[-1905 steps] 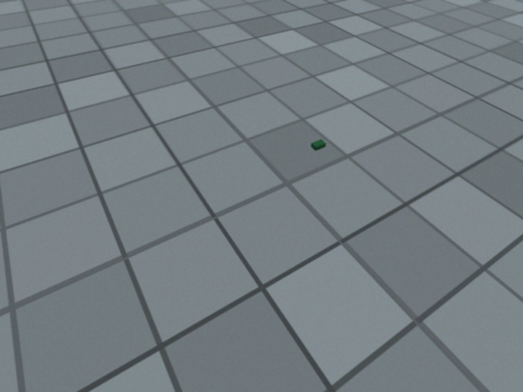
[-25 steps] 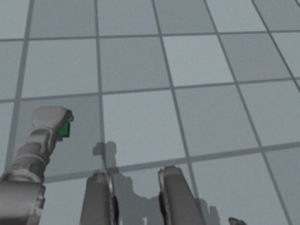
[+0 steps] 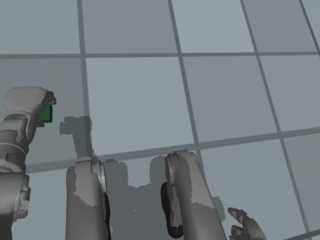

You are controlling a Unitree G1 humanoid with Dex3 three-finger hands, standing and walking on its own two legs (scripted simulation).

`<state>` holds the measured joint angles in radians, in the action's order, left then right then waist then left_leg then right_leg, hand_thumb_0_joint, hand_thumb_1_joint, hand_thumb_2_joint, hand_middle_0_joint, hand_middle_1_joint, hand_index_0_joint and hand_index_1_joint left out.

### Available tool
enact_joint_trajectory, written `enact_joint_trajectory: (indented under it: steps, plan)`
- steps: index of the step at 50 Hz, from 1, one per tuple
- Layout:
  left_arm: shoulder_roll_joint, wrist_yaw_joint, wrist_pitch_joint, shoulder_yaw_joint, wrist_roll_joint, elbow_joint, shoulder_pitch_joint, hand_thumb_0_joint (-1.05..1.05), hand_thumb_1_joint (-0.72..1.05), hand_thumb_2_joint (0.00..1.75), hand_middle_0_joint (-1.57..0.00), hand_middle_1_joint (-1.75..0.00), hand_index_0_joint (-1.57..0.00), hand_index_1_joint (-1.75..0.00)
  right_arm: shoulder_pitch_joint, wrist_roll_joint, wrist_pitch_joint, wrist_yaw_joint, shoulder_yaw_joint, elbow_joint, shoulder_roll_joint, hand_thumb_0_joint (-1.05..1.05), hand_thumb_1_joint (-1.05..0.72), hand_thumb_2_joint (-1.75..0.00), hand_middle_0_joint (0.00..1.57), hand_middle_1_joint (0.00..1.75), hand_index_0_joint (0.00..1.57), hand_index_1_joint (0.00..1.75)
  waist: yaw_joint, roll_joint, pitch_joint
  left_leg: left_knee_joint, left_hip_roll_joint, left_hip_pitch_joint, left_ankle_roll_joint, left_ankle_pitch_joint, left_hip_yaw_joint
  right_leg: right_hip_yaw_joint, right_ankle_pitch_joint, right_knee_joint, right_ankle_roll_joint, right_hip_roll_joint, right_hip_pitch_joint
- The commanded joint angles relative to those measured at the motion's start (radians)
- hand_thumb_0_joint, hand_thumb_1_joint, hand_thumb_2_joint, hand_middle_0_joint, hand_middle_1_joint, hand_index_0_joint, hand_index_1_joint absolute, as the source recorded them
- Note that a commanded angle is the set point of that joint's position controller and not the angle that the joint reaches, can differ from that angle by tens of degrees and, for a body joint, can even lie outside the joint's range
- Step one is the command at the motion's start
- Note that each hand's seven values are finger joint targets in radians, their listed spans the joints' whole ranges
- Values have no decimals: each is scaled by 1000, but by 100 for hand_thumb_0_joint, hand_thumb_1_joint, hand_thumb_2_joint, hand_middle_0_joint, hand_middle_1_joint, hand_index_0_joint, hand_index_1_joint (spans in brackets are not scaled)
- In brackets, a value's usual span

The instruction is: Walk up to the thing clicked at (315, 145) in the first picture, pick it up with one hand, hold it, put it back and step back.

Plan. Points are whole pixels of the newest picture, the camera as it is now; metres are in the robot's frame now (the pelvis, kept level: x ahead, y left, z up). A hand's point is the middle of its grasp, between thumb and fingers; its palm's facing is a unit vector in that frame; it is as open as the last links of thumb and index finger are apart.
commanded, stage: crouch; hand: left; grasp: from above
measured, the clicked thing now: (35, 113) +0.45 +0.29 -0.20
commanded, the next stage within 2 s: lower in 0.78 s
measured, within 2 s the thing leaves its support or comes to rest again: neither
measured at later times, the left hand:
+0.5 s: hand (45, 117) +0.45 +0.27 -0.23, palm faces -0.47 -0.02 -0.88, open 7.5 cm
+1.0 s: hand (47, 119) +0.45 +0.28 -0.26, palm faces -0.48 -0.03 -0.88, open 7.5 cm
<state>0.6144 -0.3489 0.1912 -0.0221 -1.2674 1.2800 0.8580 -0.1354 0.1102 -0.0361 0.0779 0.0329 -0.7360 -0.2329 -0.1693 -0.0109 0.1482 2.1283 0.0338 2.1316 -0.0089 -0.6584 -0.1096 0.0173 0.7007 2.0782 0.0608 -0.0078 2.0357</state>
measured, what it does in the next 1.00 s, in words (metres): lowers itself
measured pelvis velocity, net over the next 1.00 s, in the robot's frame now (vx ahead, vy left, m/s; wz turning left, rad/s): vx -0.01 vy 0.00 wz -0.06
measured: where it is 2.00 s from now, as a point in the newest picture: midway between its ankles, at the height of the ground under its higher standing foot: (138, 224)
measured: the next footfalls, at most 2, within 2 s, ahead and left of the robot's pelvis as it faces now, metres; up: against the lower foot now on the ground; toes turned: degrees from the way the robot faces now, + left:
none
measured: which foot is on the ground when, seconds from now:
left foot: down 0.00-1.00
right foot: down 0.00-1.00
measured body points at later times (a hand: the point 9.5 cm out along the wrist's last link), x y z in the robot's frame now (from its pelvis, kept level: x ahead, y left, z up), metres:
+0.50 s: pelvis -0.01 +0.00 -0.06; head +0.23 +0.06 +0.32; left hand +0.47 +0.27 -0.18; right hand +0.04 -0.28 -0.17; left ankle +0.08 +0.13 -0.38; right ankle +0.08 -0.14 -0.38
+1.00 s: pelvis -0.01 +0.00 -0.09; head +0.23 +0.07 +0.28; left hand +0.47 +0.28 -0.21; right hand +0.05 -0.28 -0.19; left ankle +0.08 +0.13 -0.38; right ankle +0.08 -0.14 -0.38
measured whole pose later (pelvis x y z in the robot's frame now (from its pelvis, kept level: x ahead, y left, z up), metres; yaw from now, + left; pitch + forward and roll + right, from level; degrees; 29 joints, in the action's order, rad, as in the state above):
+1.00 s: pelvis -0.01 +0.00 -0.09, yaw -3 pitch +33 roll -9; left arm 0.79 -0.40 0.28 -0.07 -1.31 1.49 0.96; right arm -0.13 0.16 -0.03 0.12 -0.08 -0.74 -0.25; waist -0.24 0.04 0.03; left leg 2.42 0.03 2.34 -0.03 -0.67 -0.18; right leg 0.05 0.70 2.35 0.07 -0.05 2.23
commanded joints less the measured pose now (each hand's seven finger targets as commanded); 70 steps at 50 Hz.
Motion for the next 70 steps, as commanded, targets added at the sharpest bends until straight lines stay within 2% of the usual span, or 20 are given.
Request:
enact_joint_trajectory:
  steps: [1, 6, 8, 9, 11, 15, 17, 21, 25, 28, 31, 34, 45, 50, 53, 56, 59, 62, 66, 70]
  plan:
    - [253, -34, 5, -52, 16, -149, 348, 0, 86, 33, -120, -27, -123, -25, -221, 1, -2, -4, 70, 14, -227, 0, -91, -90, 20, 30, 20, 30, -18, -234, 681, -179, -16, -579, 26, 233, 68, 91, -273, -197, -92, -29, -255]
    - [299, -38, 25, -70, 5, -146, 390, 0, 86, 29, -120, -24, -123, -21, -219, 3, 4, 5, 63, 12, -231, 0, -91, -90, 20, 30, 20, 30, -13, -265, 688, -141, -15, -545, 23, 223, 68, 97, -266, -146, -97, -35, -226]
    - [267, -37, 29, -52, 0, -94, 353, 0, 88, 32, -121, -27, -124, -24, -219, 7, 5, 13, 56, 9, -232, 0, -91, -90, 20, 30, 20, 30, -24, -231, 646, -125, -13, -528, 26, 221, 64, 103, -260, -137, -95, -39, -204]
    - [294, -41, 39, -62, -2, -141, 416, 0, 88, 35, -122, -27, -124, -25, -219, 8, 7, 14, 58, 10, -237, 0, -91, -90, 20, 30, 20, 30, -31, -254, 684, -111, -13, -528, 26, 225, 67, 102, -268, -127, -96, -41, -208]
    - [312, -47, 40, -79, -10, -84, 385, 0, 89, 33, -121, -29, -124, -26, -220, 11, 8, 16, 50, 11, -241, 0, -91, -90, 20, 30, 20, 30, -20, -265, 657, -111, -15, -509, 21, 211, 63, 108, -250, -103, -98, -37, -184]
    - [302, -60, 49, -59, -15, -19, 415, 0, 87, 32, -119, -29, -123, -26, -210, 18, 4, 19, 39, 5, -240, 0, -91, -90, 20, 30, 20, 30, -43, -250, 605, -84, -16, -446, 26, 144, 63, 116, -203, -87, -99, -44, -145]
    - [351, -66, 53, -82, -21, -41, 430, 0, 86, 31, -119, -27, -122, -24, -208, 20, 4, 20, 30, 5, -249, 0, -91, -90, 20, 30, 20, 30, -27, -264, 625, -70, -18, -437, 26, 147, 70, 116, -203, -76, -98, -44, -149]
    - [336, -69, 54, -63, -25, 7, 448, 0, 87, 30, -119, -28, -122, -25, -200, 25, 2, 23, 20, 3, -253, 0, -91, -90, 20, 30, 20, 30, -49, -271, 601, -54, -15, -431, 24, 123, 57, 129, -185, -46, -101, -48, -105]
    - [398, -73, 63, -89, -25, 4, 449, 0, 87, 29, -118, -28, -122, -25, -207, 32, 1, 23, 6, -3, -260, 0, -91, -90, 20, 30, 20, 30, -41, -249, 616, -13, -18, -375, 32, 134, 74, 125, -196, -46, -91, -50, -149]
    - [385, -70, 72, -74, -25, 14, 462, 0, 84, 31, -117, -30, -120, -27, -199, 34, 0, 23, -5, -2, -258, 0, -91, -90, 20, 30, 20, 30, -59, -265, 593, 3, -18, -351, 32, 119, 70, 128, -188, -30, -92, -54, -129]
    - [413, -76, 78, -92, -31, 18, 440, 0, 84, 31, -117, -27, -120, -24, -204, 37, 1, 22, -10, -6, -264, 0, -91, -90, 20, 30, 20, 30, -41, -273, 612, 14, -16, -362, 28, 135, 68, 135, -198, -14, -92, -55, -130]
    - [386, -75, 80, -73, -31, 49, 436, 0, 85, 32, -117, -31, -120, -28, -195, 38, 1, 24, -17, -2, -265, 0, -91, -90, 20, 30, 20, 30, -63, -267, 560, 17, -16, -351, 28, 117, 58, 146, -187, -3, -93, -56, -92]
    - [433, -89, 88, -90, -36, 18, 431, 0, 84, 32, -120, -26, -122, -24, -193, 47, 1, 28, -31, 0, -275, 0, -91, -90, 20, 30, 20, 30, -63, -302, 581, 61, -14, -349, 27, 165, 58, 151, -241, 27, -86, -58, -111]
    - [405, -91, 94, -67, -27, 88, 431, 0, 83, 30, -119, -27, -121, -24, -178, 54, -1, 31, -44, -5, -280, 0, -91, -90, 20, 30, 20, 30, -84, -270, 495, 63, -13, -309, 28, 119, 45, 163, -200, 33, -89, -60, -65]
    - [451, -104, 108, -90, -44, 83, 435, 0, 86, 29, -120, -26, -123, -24, -178, 59, -4, 32, -51, -7, -287, 0, -91, -90, 20, 30, 20, 30, -76, -300, 543, 79, -12, -344, 22, 152, 39, 168, -224, 57, -90, -63, -73]
    - [450, -122, 118, -92, -50, 104, 437, 0, 88, 34, -122, -30, -124, -28, -176, 69, -8, 37, -60, -5, -289, 0, -91, -90, 20, 30, 20, 30, -97, -282, 513, 97, -11, -315, 26, 151, 37, 172, -231, 61, -85, -66, -73]
    - [496, -145, 125, -124, -63, 83, 437, 0, 91, 35, -124, -30, -126, -28, -171, 80, -12, 39, -68, -5, -294, 0, -91, -90, 20, 30, 20, 30, -80, -334, 537, 98, -12, -342, 21, 167, 37, 174, -242, 78, -87, -66, -80]
    - [472, -157, 118, -110, -69, 136, 431, 0, 93, 34, -124, -32, -127, -29, -168, 87, -20, 45, -72, -8, -299, 0, -91, -90, 20, 30, 20, 30, -107, -323, 501, 112, -8, -334, 20, 158, 29, 186, -236, 91, -88, -69, -47]
    - [519, -178, 113, -144, -72, 117, 410, 0, 96, 38, -126, -34, -128, -31, -165, 100, -25, 50, -79, -8, -305, 0, -91, -90, 20, 30, 20, 30, -90, -345, 542, 133, -6, -331, 21, 187, 31, 183, -269, 103, -83, -71, -82]
    - [496, -181, 105, -122, -62, 176, 391, 0, 89, 34, -121, -28, -123, -25, -153, 107, -30, 54, -90, -5, -305, 0, -90, -89, 20, 30, 20, 30, -107, -323, 487, 138, -6, -297, 23, 157, 24, 188, -247, 104, -83, -77, -63]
